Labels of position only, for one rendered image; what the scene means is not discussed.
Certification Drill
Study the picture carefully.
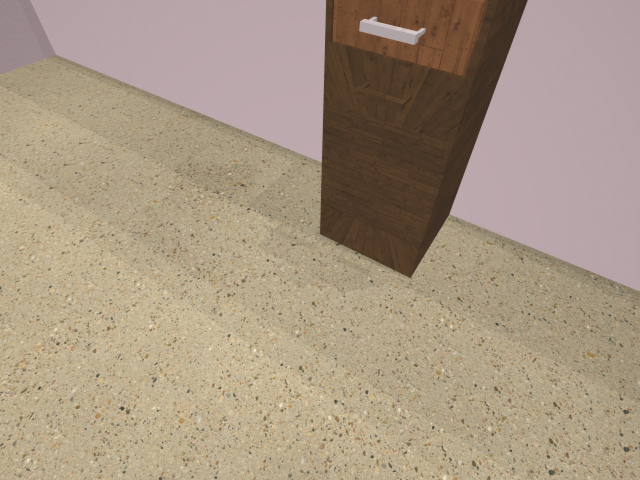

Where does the drawer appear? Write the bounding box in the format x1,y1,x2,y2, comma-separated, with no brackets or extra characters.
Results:
332,0,489,76

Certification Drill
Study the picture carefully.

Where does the handle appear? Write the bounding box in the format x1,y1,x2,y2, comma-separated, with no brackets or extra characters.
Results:
359,17,426,45
354,86,406,112

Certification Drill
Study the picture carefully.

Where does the cabinet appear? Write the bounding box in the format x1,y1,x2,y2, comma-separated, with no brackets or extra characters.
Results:
320,0,528,278

